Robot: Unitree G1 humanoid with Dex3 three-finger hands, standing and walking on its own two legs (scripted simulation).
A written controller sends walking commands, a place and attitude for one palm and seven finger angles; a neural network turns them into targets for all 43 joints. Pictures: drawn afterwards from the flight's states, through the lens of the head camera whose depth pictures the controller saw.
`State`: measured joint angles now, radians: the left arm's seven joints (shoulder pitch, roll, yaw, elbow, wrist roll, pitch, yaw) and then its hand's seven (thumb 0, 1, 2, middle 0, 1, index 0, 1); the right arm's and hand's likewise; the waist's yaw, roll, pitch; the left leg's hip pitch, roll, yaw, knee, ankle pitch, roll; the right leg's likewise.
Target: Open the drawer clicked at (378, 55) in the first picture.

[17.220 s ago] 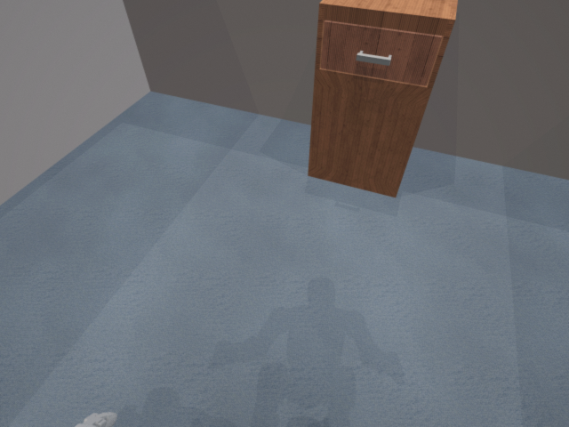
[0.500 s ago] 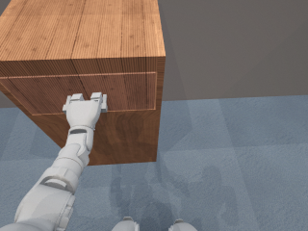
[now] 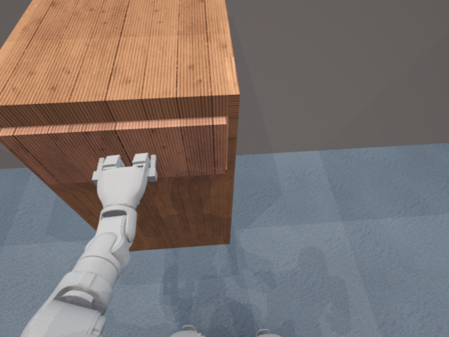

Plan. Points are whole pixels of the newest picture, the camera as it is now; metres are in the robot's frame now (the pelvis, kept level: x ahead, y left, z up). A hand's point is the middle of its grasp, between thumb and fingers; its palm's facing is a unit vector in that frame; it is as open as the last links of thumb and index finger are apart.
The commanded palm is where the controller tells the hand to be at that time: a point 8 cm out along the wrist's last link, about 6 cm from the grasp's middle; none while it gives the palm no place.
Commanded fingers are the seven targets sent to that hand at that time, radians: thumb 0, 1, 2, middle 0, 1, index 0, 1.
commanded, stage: pull the drawer open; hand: left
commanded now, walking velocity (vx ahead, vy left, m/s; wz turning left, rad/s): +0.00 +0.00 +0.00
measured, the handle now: (126, 168) +0.45 +0.21 -0.02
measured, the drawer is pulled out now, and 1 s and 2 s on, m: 0.02 0.14 0.25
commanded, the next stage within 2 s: none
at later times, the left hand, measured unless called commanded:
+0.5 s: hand (129, 223) +0.34 +0.19 -0.04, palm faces -0.03 -0.06 -1.00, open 5.8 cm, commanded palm +0.30 +0.18 +0.01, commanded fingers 0.00 0.90 0.90 -0.40 -1.35 -0.40 -1.35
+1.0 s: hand (126, 260) +0.27 +0.18 -0.04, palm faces -0.01 -0.08 -1.00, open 5.7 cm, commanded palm +0.23 +0.18 +0.01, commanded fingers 0.00 0.90 0.90 -0.40 -1.35 -0.40 -1.35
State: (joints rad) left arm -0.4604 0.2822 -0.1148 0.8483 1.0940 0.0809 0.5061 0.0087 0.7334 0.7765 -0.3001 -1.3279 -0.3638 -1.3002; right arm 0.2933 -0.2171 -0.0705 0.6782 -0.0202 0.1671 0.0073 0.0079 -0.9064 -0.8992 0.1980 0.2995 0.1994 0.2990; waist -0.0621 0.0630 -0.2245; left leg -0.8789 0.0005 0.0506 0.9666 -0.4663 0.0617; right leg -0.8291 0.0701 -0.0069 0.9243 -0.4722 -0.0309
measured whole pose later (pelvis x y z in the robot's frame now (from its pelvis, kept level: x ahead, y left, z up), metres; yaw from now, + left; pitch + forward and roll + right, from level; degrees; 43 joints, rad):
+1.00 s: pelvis +0.00 -0.01 +0.00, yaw +1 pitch +16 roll -1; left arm 0.07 0.24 -0.21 0.36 1.12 0.12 0.55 0.02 0.72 0.81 -0.27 -1.35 -0.39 -1.30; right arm 0.18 -0.23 -0.04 0.60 -0.03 0.15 0.01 0.01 -0.91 -0.90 0.20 0.30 0.20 0.30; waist 0.00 0.06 -0.20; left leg -0.77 -0.01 0.04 0.97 -0.48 0.05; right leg -0.72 0.06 -0.02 0.95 -0.50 -0.05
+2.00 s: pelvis -0.01 -0.03 -0.02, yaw +2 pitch +16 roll +1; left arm 0.52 0.26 -0.15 0.00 1.11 0.00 0.54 0.03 0.71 0.78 -0.26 -1.33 -0.40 -1.30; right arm 0.14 -0.22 0.00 0.48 -0.05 0.12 0.06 0.01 -0.91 -0.90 0.20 0.30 0.20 0.30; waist 0.04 0.05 -0.22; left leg -0.83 -0.01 0.04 1.06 -0.51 0.02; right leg -0.80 0.06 -0.02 1.08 -0.55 -0.07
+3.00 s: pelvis -0.02 -0.04 -0.03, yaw +3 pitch +18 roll +1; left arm 0.64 0.31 -0.06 -0.09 1.08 -0.12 0.54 0.01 -0.06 0.48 -0.30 -1.25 -0.35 -1.25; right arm 0.15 -0.23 -0.02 0.50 -0.07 0.11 0.04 0.01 -0.91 -0.90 0.20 0.30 0.20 0.30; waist 0.07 0.06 -0.22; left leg -0.92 -0.02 0.02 1.13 -0.52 0.02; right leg -0.88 0.06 -0.05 1.14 -0.57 -0.08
